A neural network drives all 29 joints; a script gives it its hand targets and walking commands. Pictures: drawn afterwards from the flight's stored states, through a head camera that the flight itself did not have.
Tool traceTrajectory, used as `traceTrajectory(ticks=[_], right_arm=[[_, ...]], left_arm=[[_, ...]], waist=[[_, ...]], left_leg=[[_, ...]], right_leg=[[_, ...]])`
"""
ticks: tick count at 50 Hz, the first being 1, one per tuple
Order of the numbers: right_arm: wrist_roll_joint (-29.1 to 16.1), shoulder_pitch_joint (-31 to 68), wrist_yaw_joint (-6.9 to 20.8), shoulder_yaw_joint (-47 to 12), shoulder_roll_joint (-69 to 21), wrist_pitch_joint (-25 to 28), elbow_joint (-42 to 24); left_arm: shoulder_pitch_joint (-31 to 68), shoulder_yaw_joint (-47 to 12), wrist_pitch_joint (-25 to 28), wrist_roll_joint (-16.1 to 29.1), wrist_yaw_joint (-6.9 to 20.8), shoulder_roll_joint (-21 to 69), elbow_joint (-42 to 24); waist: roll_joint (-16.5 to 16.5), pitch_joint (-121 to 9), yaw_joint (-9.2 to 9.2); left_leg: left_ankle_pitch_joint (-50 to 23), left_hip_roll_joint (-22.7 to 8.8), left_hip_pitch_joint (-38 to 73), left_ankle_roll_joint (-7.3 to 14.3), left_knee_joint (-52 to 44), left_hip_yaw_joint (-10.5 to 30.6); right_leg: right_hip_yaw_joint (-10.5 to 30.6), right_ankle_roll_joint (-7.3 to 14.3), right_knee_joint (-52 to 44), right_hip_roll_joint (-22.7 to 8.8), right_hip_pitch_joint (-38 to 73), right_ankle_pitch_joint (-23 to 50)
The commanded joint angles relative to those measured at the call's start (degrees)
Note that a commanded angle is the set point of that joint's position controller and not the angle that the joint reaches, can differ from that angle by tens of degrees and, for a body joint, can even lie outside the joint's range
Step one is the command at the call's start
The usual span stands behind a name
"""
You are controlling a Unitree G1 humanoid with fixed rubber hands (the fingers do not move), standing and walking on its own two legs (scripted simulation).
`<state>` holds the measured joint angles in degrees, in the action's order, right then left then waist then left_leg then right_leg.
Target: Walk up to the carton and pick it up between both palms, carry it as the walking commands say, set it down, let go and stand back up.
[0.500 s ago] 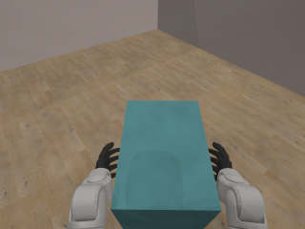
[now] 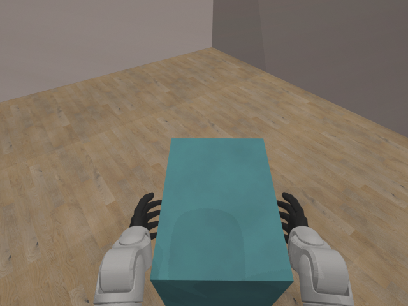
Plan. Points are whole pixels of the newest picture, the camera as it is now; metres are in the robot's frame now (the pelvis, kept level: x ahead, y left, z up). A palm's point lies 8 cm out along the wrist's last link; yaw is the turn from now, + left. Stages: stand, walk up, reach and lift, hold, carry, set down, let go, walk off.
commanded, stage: carry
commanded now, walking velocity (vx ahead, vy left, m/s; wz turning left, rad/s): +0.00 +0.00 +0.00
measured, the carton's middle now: (216, 226) +0.31 +0.00 +0.00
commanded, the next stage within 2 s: none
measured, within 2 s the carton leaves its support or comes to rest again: neither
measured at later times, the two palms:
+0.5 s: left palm (137, 242) +0.25 +0.15 +0.06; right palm (297, 242) +0.25 -0.14 +0.06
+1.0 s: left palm (138, 250) +0.23 +0.14 +0.06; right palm (303, 251) +0.23 -0.15 +0.06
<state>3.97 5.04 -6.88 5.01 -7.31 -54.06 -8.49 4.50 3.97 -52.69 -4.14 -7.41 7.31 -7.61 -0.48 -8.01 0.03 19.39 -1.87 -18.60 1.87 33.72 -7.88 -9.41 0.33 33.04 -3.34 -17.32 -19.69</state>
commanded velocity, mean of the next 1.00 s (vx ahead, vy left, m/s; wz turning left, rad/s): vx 0.00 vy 0.00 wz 0.00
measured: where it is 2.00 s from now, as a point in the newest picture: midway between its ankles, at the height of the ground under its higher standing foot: outside the picture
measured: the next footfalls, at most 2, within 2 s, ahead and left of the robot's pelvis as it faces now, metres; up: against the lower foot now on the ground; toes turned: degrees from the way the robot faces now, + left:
right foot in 1.98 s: -0.12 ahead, -0.13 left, +0.00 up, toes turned -28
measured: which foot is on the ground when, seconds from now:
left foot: down 0.00-1.00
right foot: down 0.00-1.00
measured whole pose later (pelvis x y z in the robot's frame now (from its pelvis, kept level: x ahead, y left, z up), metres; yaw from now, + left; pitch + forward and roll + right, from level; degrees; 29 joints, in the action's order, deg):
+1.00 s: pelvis -0.04 +0.00 +0.00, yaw +0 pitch +3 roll +0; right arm 4.5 7.1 -6.6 6.2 -7.4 -51.9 -3.9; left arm 6.4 5.1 -50.8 -5.0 -7.2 7.4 -3.4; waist -0.5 -7.0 0.1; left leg 13.9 -1.7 -19.3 2.0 30.2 -8.2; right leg -9.2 1.1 30.8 -3.3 -18.7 -15.0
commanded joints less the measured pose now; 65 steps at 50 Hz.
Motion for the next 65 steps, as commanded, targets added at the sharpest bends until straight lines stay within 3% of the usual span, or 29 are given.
traceTrajectory(ticks=[1, 2, 3, 4, 6, 7, 8, 10, 11, 13, 14, 16, 17, 21, 23, 25, 33, 34, 35, 39, 43, 46, 49, 51, 54, 57, 61, 64, 65], right_arm=[[-10.25, 27.64, 5.01, -28.46, -40.37, 3.43, -10.33], [-11.69, 28.37, 5.07, -30.11, -41.56, 3.06, -13.48], [-7.59, 25.39, 5.41, -25.46, -38.61, 3.16, -1.87], [-10.08, 24.78, 5.19, -28.19, -41.59, 3.19, -8.99], [-7.05, 22.89, 5.3, -24.75, -37.17, 3.4, -1.76], [-11.98, 28.06, 4.88, -31.08, -42.94, 3.01, -14.41], [-8.71, 25.17, 5.15, -26.65, -39.13, 2.61, -6.17], [-10.41, 26.25, 4.78, -29.24, -41.19, 2.55, -10.44], [-6.28, 24.47, 5.21, -23.85, -36.81, 3.25, 0.17], [-11.18, 28.08, 5.05, -29.65, -42.25, 3.84, -12.98], [-7.69, 25.01, 5.65, -25.56, -39.87, 3.53, -1.4], [-9.29, 27.01, 5.09, -27.2, -41.03, 4.19, -7.94], [-7.45, 25.0, 5.35, -25.44, -39.26, 4.16, -3.33], [-9.96, 27.27, 5.38, -27.68, -42.09, 4.32, -7.61], [-8.43, 25.92, 5.47, -26.7, -39.35, 4.17, -4.81], [-9.97, 26.49, 5.61, -28.29, -42.17, 4.44, -8.92], [-8.88, 28.1, 5.73, -26.71, -40.0, 4.82, -6.32], [-6.37, 25.33, 6.09, -24.37, -37.8, 5.01, -0.44], [-9.37, 29.3, 5.73, -27.9, -41.49, 5.33, -8.01], [-8.53, 27.28, 5.71, -27.3, -40.83, 4.27, -3.88], [-9.28, 29.84, 5.91, -26.55, -39.75, 4.59, -6.51], [-8.13, 26.08, 5.87, -26.21, -40.92, 4.19, -1.16], [-8.84, 28.59, 5.93, -27.41, -41.72, 4.8, -5.32], [-8.77, 27.69, 6.06, -26.65, -40.77, 5.09, -5.16], [-9.36, 28.04, 5.96, -27.56, -41.88, 5.2, -6.02], [-6.48, 25.66, 6.03, -24.81, -38.64, 4.82, 0.13], [-9.14, 29.21, 6.0, -26.72, -41.94, 5.09, -4.21], [-16.49, 25.92, 4.4, -37.19, -50.36, 0.35, -22.99], [-15.36, 22.82, 3.85, -37.12, -49.43, -2.32, -21.64]], left_arm=[[24.3, -25.8, 2.2, 8.99, 5.36, 41.47, -7.81], [25.03, -27.05, 2.2, 10.2, 5.35, 42.28, -11.52], [23.36, -22.78, 2.44, 6.61, 5.6, 39.21, -1.06], [26.52, -27.81, 2.64, 10.57, 5.44, 41.93, -11.3], [21.85, -23.36, 2.46, 6.59, 5.35, 38.06, -1.73], [25.55, -28.78, 1.93, 11.21, 5.23, 43.54, -12.98], [23.78, -25.16, 1.69, 8.31, 5.37, 40.52, -4.71], [23.2, -27.44, 1.36, 9.81, 5.3, 42.82, -7.93], [22.72, -22.25, 2.14, 6.07, 5.66, 37.99, 1.25], [25.95, -28.09, 2.76, 11.17, 5.61, 43.44, -11.09], [24.74, -24.0, 2.97, 7.52, 5.8, 40.27, -2.3], [26.51, -26.19, 3.16, 9.81, 5.69, 41.81, -7.78], [24.39, -24.33, 3.15, 8.08, 5.95, 40.7, -2.41], [27.53, -26.52, 3.61, 9.83, 5.53, 41.87, -9.16], [22.53, -24.17, 3.06, 7.15, 5.61, 40.14, -3.02], [26.24, -27.34, 3.55, 9.99, 5.85, 42.63, -9.23], [25.0, -24.92, 3.46, 8.13, 6.23, 41.22, -3.67], [24.12, -22.78, 3.96, 6.29, 6.63, 39.05, 1.24], [27.35, -25.93, 4.38, 9.52, 6.51, 42.64, -6.13], [25.52, -24.5, 3.64, 8.17, 6.38, 41.47, -2.83], [26.31, -24.23, 3.45, 7.82, 6.2, 41.13, -3.36], [26.09, -23.64, 3.84, 7.51, 6.1, 40.04, -2.73], [26.01, -24.87, 3.97, 8.3, 6.49, 42.35, -3.41], [27.19, -25.41, 4.27, 8.38, 6.43, 40.99, -4.93], [27.46, -25.55, 4.53, 8.93, 6.46, 41.27, -6.78], [24.73, -23.02, 3.94, 6.27, 6.66, 39.2, 1.18], [27.48, -24.51, 4.34, 8.73, 6.63, 41.19, -4.77], [25.4, -35.25, -0.62, 16.72, 5.21, 49.65, -24.0], [21.79, -35.24, -3.61, 15.94, 4.94, 49.37, -21.01]], waist=[[1.67, -12.07, 0.12], [0.6, -11.75, 0.03], [0.58, -12.25, 0.14], [1.34, -12.0, 0.05], [2.54, -12.54, 0.09], [-0.17, -11.4, 0.06], [0.53, -11.23, 0.15], [1.94, -11.12, 0.1], [1.19, -11.4, 0.16], [0.4, -11.68, 0.15], [1.45, -11.31, 0.06], [-0.06, -12.41, 0.06], [1.28, -12.81, 0.08], [0.62, -11.98, -0.01], [-0.09, -12.77, 0.08], [1.17, -14.24, 0.05], [1.16, -12.72, 0.22], [0.1, -13.26, 0.15], [-0.95, -12.45, 0.04], [-1.98, -9.78, -0.09], [3.51, -8.88, 0.22], [-1.55, -12.09, 0.07], [-1.4, -13.16, 0.03], [2.65, -12.95, 0.1], [0.06, -12.79, 0.02], [0.34, -11.21, -0.07], [-0.05, -11.99, -0.19], [0.14, -13.2, -0.18], [-0.89, -13.47, -0.09]], left_leg=[[-22.04, -6.51, 5.7, 1.15, -3.72, 6.32], [-19.07, -6.28, 5.64, 1.0, -4.8, 6.4], [-20.92, -6.31, 5.58, 1.3, -4.62, 6.59], [-21.53, -6.45, 5.73, 1.04, -4.45, 6.5], [-24.63, -6.71, 7.0, 1.22, -4.42, 6.3], [-21.85, -6.63, 5.54, 0.67, -3.95, 6.18], [-21.08, -6.66, 5.67, 1.12, -5.56, 6.72], [-23.63, -7.38, 6.79, 1.41, -5.88, 7.22], [-22.7, -7.08, 5.99, 1.39, -5.57, 6.87], [-23.55, -7.04, 6.92, 1.29, -5.28, 7.14], [-21.91, -6.92, 6.38, 1.07, -6.33, 6.94], [-20.15, -6.76, 6.73, 1.06, -5.36, 6.65], [-21.07, -6.88, 6.94, 1.61, -6.17, 7.24], [-21.09, -7.05, 5.99, 1.07, -6.08, 7.24], [-21.4, -7.08, 6.16, 1.88, -5.98, 7.77], [-22.32, -7.25, 7.75, 1.55, -5.83, 7.29], [-21.1, -7.24, 5.75, 1.85, -6.8, 7.74], [-20.19, -6.92, 5.79, 1.33, -6.12, 7.16], [-19.32, -6.84, 6.01, 1.56, -5.84, 7.55], [-12.67, -6.12, 4.09, 1.15, -6.73, 7.16], [-11.62, -6.54, 4.18, 1.62, -9.73, 8.16], [-14.3, -6.62, 5.85, 1.2, -8.1, 7.42], [-14.94, -6.22, 5.63, 1.37, -7.59, 7.0], [-17.18, -6.54, 6.32, 1.53, -7.98, 7.49], [-14.31, -6.47, 5.38, 1.75, -8.57, 7.71], [-13.33, -6.44, 4.55, 1.5, -8.75, 7.74], [-12.63, -7.17, 5.62, 0.98, -8.47, 6.97], [-16.02, -8.09, 6.31, 0.32, -5.48, 4.86], [-17.26, -8.08, 5.53, 0.38, -3.81, 4.1]], right_leg=[[6.19, 1.3, -4.52, -6.47, 6.06, 20.56], [6.6, 1.05, -4.97, -6.71, 4.46, 18.01], [6.25, 1.0, -4.87, -6.6, 5.37, 18.87], [6.33, 0.98, -4.23, -6.48, 4.73, 19.43], [5.97, 0.85, -3.51, -6.17, 4.61, 20.2], [6.27, 0.93, -4.83, -6.22, 4.69, 20.29], [5.96, 0.76, -4.4, -6.25, 3.75, 17.05], [5.35, 0.91, -3.65, -5.41, 3.66, 15.43], [6.35, 1.12, -4.05, -5.62, 4.52, 16.52], [5.95, 0.73, -4.44, -5.76, 4.11, 16.79], [5.85, 0.59, -4.41, -5.75, 3.65, 15.25], [6.42, 1.13, -5.19, -5.84, 4.24, 15.55], [6.13, 0.83, -4.34, -5.95, 4.22, 15.69], [5.97, 0.87, -4.56, -5.52, 4.37, 14.95], [5.77, 0.85, -4.95, -5.48, 4.84, 15.43], [5.88, 1.01, -4.32, -5.76, 4.42, 16.0], [6.27, 1.12, -4.84, -5.67, 4.68, 14.9], [6.46, 1.43, -5.08, -6.06, 4.36, 15.88], [6.66, 1.4, -5.75, -6.25, 4.16, 16.53], [8.15, 1.62, -8.62, -6.97, 3.01, 14.82], [7.57, 1.62, -7.93, -6.13, 1.48, 7.89], [7.48, 1.6, -8.01, -6.38, 3.03, 11.24], [7.21, 1.57, -7.39, -6.46, 3.89, 13.92], [7.1, 1.51, -6.81, -6.31, 3.61, 13.96], [7.21, 1.57, -7.75, -6.24, 3.83, 11.32], [7.56, 1.7, -8.02, -6.33, 3.21, 11.92], [7.73, 1.47, -7.5, -6.5, 2.45, 11.11], [8.59, 1.43, -4.89, -6.59, 1.72, 16.83], [8.95, 1.21, -3.79, -6.53, 1.5, 19.85]])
